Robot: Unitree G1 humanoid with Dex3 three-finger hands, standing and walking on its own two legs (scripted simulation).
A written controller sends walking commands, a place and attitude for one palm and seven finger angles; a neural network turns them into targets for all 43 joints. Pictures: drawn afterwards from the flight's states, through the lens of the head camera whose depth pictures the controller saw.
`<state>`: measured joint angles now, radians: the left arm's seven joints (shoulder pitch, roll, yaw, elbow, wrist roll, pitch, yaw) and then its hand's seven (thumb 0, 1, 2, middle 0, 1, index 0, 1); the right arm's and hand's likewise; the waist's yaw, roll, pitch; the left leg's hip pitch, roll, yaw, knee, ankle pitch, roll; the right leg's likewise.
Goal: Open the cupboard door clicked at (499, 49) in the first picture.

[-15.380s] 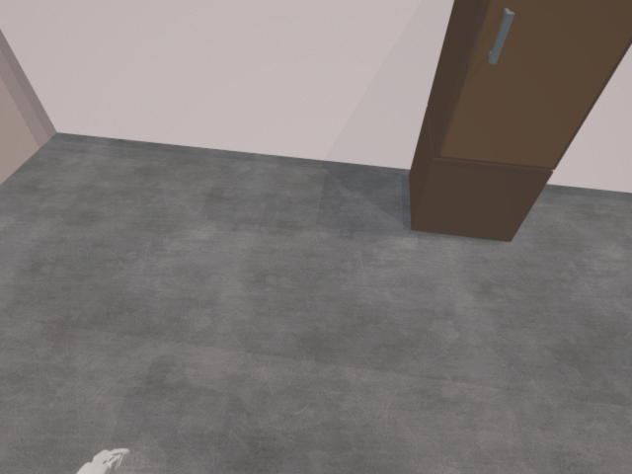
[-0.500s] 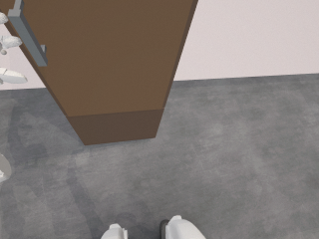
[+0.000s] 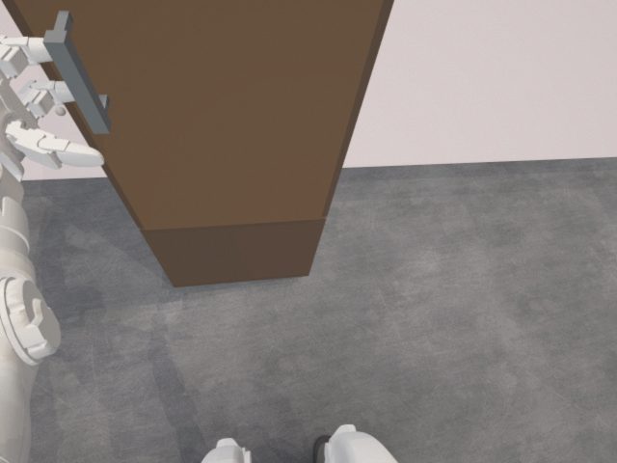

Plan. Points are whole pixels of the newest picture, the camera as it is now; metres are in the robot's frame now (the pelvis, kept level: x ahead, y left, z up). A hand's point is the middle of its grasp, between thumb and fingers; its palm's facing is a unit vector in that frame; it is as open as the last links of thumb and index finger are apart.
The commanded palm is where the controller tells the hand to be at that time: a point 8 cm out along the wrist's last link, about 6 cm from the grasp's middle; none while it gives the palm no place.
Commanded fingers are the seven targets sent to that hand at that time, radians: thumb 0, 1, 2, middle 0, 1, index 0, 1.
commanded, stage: slide the fingers in behind the handle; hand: left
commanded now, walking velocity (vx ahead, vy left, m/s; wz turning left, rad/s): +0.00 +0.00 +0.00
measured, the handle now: (84, 77) +0.56 +0.24 +0.12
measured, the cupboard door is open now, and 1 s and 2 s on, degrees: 0 0 2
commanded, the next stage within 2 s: close the thumb around the handle in 0.86 s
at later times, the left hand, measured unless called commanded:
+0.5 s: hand (99, 107) +0.51 +0.21 +0.12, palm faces +0.05 -1.00 -0.01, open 13.8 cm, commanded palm +0.49 +0.26 +0.11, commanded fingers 0.00 -0.50 0.30 -0.30 -1.20 -0.30 -1.20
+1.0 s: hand (98, 108) +0.51 +0.21 +0.11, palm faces +0.04 -1.00 +0.00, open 13.8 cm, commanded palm +0.49 +0.25 +0.11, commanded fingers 0.00 -0.33 0.37 -0.31 -1.22 -0.31 -1.22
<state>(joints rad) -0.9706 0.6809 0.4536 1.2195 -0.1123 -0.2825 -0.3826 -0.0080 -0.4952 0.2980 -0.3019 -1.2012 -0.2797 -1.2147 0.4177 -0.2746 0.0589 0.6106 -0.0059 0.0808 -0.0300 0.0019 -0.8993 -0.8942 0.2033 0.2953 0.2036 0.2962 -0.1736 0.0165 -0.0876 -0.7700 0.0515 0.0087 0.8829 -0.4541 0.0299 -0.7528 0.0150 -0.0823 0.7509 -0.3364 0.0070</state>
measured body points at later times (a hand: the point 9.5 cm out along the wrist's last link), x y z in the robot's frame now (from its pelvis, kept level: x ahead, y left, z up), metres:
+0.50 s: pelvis -0.01 -0.01 +0.00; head +0.11 +0.01 +0.44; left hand +0.50 +0.27 +0.12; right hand -0.02 -0.27 -0.11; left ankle -0.03 +0.09 -0.70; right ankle +0.00 -0.13 -0.70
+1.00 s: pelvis +0.00 +0.00 +0.00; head +0.11 +0.02 +0.44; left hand +0.50 +0.27 +0.12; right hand -0.02 -0.27 -0.10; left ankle -0.03 +0.09 -0.70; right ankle +0.00 -0.13 -0.70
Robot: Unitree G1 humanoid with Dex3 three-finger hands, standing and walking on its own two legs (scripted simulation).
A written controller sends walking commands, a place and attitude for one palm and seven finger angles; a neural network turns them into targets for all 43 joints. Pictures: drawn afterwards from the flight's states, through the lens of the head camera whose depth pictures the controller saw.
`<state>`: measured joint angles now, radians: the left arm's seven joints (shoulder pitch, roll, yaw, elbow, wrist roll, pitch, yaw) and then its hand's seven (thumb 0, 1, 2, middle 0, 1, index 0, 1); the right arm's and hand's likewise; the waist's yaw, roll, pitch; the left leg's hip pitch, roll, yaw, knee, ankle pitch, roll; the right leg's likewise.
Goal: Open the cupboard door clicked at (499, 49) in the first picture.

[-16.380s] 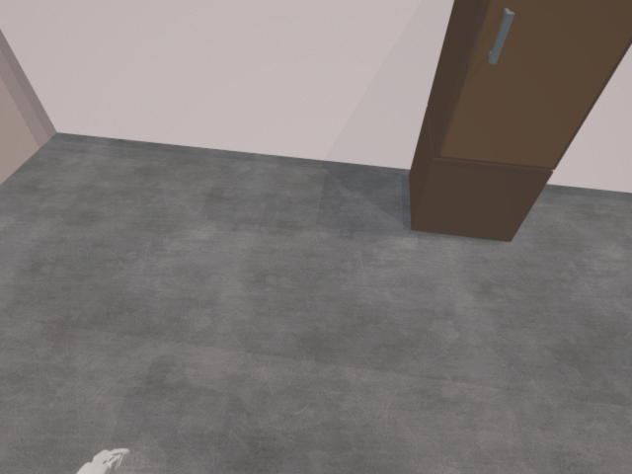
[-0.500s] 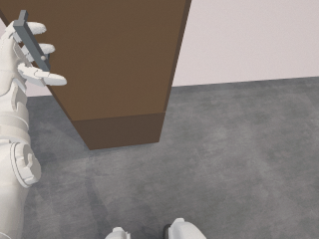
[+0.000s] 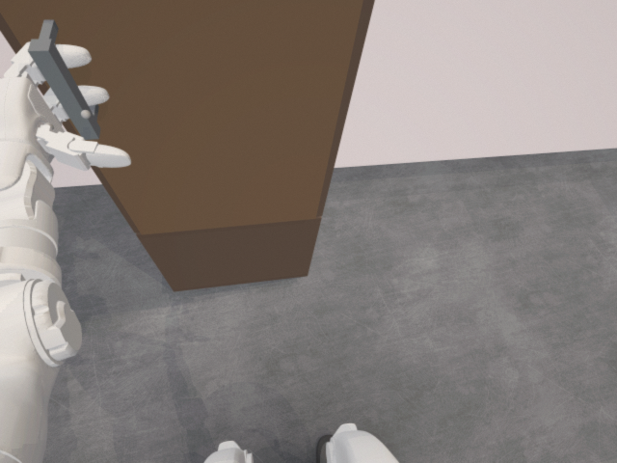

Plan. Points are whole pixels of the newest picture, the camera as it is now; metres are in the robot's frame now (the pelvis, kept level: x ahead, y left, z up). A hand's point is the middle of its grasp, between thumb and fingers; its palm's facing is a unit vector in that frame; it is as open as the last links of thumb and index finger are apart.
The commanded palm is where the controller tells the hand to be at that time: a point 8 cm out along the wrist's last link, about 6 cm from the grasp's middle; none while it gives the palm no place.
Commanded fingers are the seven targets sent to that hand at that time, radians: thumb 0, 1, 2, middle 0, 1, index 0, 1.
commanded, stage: close the thumb around the handle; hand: left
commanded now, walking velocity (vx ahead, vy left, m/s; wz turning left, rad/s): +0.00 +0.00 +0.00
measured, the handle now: (71, 84) +0.56 +0.25 +0.12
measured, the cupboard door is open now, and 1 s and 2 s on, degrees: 0 2 48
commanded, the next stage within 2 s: pull the door open along its arc in 0.66 s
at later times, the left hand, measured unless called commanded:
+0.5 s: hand (87, 115) +0.51 +0.22 +0.11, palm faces +0.06 -1.00 +0.01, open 6.8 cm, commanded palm +0.49 +0.27 +0.11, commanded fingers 0.00 0.90 0.90 -0.40 -1.35 -0.40 -1.35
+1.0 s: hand (92, 122) +0.51 +0.21 +0.11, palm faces +0.05 -1.00 +0.00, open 5.3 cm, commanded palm +0.46 +0.26 +0.11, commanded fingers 0.00 0.90 0.90 -0.40 -1.35 -0.40 -1.35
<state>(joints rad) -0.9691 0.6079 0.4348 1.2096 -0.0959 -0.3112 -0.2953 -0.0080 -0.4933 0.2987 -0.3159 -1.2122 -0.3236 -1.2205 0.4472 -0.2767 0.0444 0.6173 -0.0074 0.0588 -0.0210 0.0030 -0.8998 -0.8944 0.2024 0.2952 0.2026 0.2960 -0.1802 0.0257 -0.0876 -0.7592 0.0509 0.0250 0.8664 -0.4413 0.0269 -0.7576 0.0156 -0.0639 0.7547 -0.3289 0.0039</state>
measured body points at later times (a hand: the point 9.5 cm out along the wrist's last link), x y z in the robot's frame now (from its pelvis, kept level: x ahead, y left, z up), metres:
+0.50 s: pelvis +0.00 +0.00 +0.00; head +0.11 +0.02 +0.44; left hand +0.50 +0.27 +0.12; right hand -0.01 -0.27 -0.11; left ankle -0.02 +0.09 -0.70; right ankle +0.01 -0.13 -0.70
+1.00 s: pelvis +0.00 +0.00 +0.00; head +0.11 +0.01 +0.44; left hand +0.50 +0.27 +0.11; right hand -0.01 -0.26 -0.11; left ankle -0.02 +0.09 -0.70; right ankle +0.01 -0.13 -0.70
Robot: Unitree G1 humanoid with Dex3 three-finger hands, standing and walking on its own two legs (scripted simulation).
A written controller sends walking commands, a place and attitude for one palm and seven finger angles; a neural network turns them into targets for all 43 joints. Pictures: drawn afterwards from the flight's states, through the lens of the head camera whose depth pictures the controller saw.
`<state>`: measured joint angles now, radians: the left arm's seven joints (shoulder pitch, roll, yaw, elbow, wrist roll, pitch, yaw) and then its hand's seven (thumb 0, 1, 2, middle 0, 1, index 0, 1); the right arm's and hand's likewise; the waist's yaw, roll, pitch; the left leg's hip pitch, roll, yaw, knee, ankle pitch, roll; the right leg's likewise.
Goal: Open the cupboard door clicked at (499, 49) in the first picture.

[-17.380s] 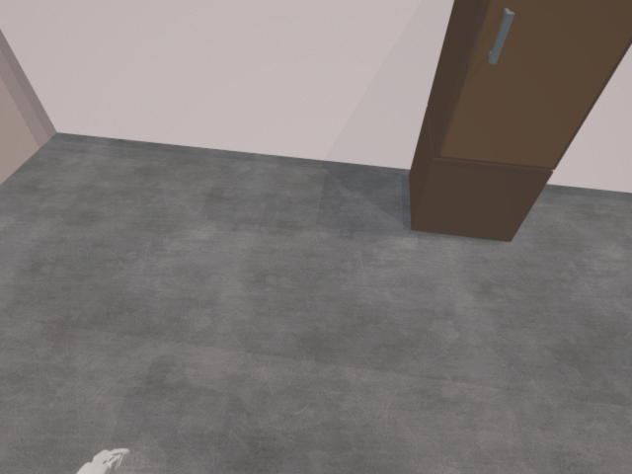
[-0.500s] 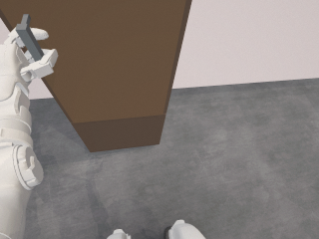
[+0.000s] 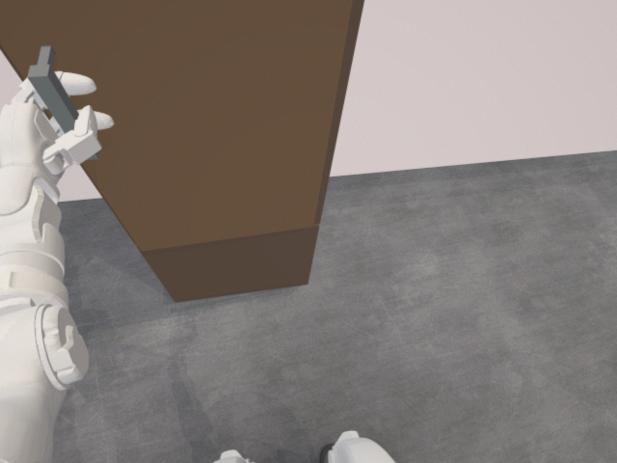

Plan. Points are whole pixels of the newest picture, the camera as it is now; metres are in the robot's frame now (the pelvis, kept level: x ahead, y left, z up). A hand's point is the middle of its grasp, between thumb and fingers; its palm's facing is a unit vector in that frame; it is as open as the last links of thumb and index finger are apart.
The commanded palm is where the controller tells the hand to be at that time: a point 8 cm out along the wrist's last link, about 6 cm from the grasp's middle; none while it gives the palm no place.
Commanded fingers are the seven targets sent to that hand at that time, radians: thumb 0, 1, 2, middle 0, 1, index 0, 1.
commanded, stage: pull the door open along its arc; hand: left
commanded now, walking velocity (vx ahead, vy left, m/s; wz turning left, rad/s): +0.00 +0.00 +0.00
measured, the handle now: (69, 106) +0.54 +0.26 +0.11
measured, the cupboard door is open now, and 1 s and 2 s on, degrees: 2 48 49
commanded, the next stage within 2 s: open thumb and fingers to let go in 0.80 s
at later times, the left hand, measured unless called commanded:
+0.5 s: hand (142, 231) +0.36 +0.15 +0.11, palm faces +0.41 -0.91 +0.09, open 5.6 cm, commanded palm +0.30 +0.18 +0.11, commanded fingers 0.00 0.90 0.90 -0.40 -1.35 -0.40 -1.35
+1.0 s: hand (239, 297) +0.28 +0.05 +0.12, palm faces +0.45 -0.89 -0.02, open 5.8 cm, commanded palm +0.23 +0.10 +0.11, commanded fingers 0.00 0.48 0.72 -0.37 -1.30 -0.37 -1.30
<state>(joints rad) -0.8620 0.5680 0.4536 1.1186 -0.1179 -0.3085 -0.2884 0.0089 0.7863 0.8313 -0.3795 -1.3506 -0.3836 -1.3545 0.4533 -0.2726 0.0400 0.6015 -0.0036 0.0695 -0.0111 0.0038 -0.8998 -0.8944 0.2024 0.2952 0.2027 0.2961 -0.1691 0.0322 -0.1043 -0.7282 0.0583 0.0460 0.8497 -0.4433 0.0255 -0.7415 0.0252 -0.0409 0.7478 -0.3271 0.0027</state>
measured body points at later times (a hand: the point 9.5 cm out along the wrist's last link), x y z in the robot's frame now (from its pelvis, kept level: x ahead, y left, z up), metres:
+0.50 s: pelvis +0.00 +0.00 +0.01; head +0.04 -0.01 +0.46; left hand +0.33 +0.20 +0.11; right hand +0.18 -0.22 -0.08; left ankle -0.03 +0.10 -0.70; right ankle +0.01 -0.13 -0.70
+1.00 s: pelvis -0.01 -0.04 +0.02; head -0.01 -0.06 +0.47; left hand +0.25 +0.10 +0.12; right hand +0.19 -0.24 -0.08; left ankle -0.03 +0.10 -0.70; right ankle +0.01 -0.13 -0.70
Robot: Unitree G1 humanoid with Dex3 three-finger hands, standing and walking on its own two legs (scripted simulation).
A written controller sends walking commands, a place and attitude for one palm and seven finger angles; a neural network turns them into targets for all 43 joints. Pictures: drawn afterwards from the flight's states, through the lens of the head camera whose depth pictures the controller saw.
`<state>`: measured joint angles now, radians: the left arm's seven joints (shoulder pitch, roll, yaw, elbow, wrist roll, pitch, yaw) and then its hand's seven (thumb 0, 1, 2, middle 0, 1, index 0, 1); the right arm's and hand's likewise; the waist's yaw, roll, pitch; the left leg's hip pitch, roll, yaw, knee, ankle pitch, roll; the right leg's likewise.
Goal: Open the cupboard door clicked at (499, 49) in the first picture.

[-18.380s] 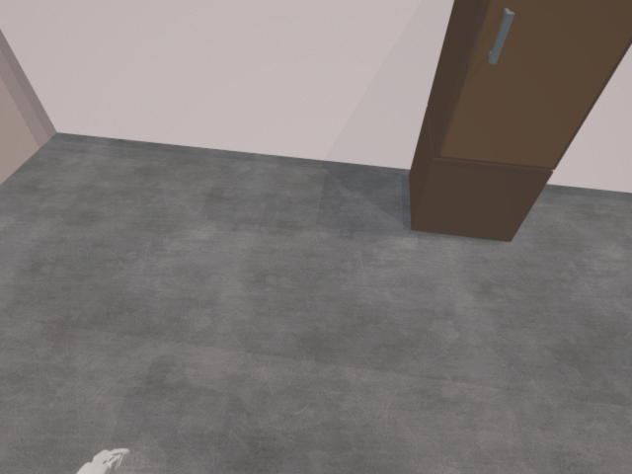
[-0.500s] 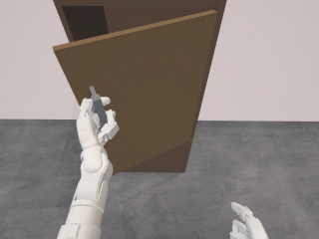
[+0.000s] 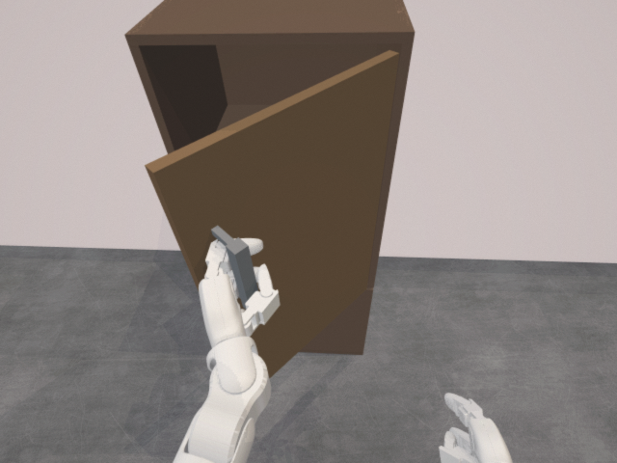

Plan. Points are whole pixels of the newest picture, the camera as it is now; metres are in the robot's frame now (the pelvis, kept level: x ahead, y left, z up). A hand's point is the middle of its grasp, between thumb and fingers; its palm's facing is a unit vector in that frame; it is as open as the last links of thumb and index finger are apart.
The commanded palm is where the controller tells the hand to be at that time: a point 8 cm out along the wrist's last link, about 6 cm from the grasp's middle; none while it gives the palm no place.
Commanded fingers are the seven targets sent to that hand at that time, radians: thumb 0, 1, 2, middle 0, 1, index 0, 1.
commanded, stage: open thumb and fingers to let go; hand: left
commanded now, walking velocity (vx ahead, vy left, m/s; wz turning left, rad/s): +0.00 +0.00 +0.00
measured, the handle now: (236, 271) +0.33 +0.12 +0.09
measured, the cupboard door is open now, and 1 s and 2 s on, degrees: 48 49 49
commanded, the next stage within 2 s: slide the hand sideways off the handle in 0.72 s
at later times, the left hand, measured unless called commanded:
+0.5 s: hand (258, 283) +0.31 +0.08 +0.10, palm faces +0.35 -0.94 +0.00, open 13.3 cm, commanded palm +0.26 +0.12 +0.09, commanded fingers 0.00 -0.50 0.30 -0.22 -0.75 -0.22 -0.75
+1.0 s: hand (259, 316) +0.27 +0.08 +0.09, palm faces -0.11 -0.99 -0.09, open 15.8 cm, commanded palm +0.25 +0.12 +0.09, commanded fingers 0.00 -0.50 0.30 -0.15 -0.30 -0.15 -0.30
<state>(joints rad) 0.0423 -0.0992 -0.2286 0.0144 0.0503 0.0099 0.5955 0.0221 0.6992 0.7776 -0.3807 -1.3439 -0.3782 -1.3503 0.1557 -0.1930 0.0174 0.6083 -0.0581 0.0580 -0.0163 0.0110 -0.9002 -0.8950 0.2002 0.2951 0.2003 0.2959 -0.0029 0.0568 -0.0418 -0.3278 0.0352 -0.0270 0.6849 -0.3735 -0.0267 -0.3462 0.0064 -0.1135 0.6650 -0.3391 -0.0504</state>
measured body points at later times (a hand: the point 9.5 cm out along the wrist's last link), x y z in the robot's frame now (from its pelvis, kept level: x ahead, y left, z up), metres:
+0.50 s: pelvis +0.00 +0.01 +0.00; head +0.00 +0.00 +0.45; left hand +0.29 +0.13 +0.10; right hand +0.18 -0.20 -0.09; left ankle -0.01 +0.14 -0.72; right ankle +0.01 -0.08 -0.72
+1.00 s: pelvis -0.01 +0.03 +0.00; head -0.01 +0.02 +0.45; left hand +0.27 +0.13 +0.10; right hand +0.17 -0.18 -0.09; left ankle -0.01 +0.14 -0.72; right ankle +0.01 -0.08 -0.72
